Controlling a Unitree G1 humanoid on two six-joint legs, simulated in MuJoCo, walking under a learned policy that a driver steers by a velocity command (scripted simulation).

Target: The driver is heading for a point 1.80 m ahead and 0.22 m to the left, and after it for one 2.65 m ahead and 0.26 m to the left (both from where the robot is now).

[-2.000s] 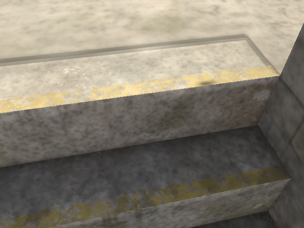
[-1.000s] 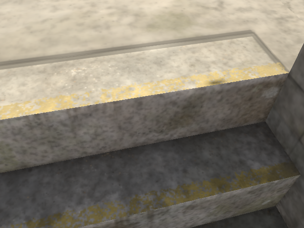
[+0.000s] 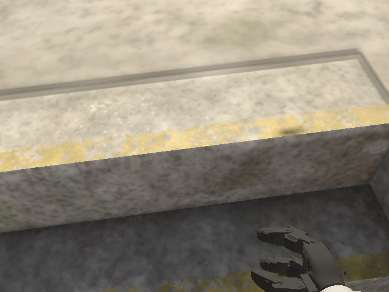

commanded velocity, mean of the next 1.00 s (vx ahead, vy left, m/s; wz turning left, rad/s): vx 0.31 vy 0.00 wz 0.00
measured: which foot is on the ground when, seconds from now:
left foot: up 0.00-0.24, down 0.26-1.00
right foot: down 0.00-0.20, up 0.22-0.44, down 0.46-1.00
